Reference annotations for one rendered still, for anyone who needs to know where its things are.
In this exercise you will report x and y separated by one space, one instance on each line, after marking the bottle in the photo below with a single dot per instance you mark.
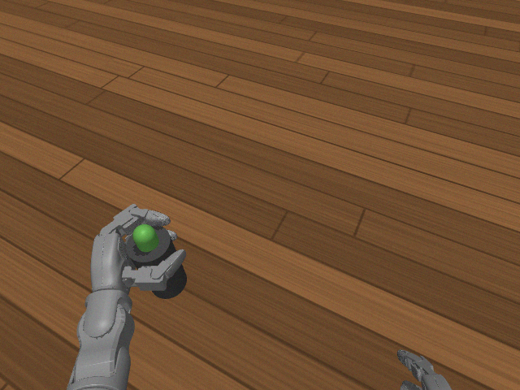
149 246

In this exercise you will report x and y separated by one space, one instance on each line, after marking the left robot hand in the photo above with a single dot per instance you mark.
111 267

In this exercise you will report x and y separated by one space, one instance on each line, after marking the right robot hand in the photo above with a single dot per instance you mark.
423 371

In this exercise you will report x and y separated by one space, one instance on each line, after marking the left robot arm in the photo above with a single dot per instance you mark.
104 332

